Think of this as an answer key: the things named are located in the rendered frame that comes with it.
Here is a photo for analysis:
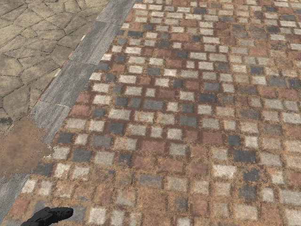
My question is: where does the robot left hand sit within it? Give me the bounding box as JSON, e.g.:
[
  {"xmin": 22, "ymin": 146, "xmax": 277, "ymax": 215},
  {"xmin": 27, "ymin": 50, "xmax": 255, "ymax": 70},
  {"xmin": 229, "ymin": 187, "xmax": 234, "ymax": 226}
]
[{"xmin": 21, "ymin": 206, "xmax": 73, "ymax": 226}]

